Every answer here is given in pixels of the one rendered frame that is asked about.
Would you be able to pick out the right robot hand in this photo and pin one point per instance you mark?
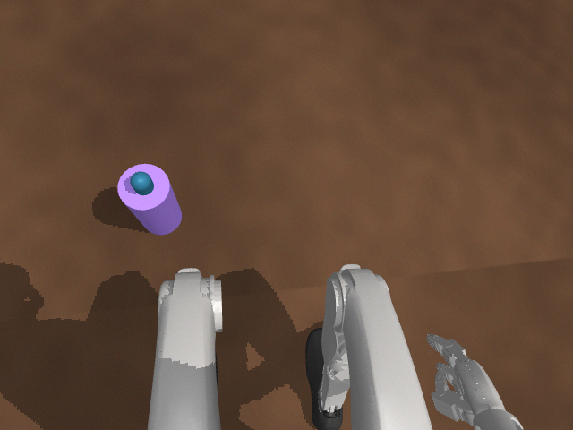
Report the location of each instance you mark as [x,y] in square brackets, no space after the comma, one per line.
[474,389]

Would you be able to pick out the right robot foot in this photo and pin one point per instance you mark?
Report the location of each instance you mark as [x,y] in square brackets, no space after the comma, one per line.
[322,419]

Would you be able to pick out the right robot arm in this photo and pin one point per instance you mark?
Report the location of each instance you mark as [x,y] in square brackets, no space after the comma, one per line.
[496,419]

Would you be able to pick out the bottle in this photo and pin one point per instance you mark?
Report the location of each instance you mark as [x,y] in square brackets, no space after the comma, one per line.
[146,191]

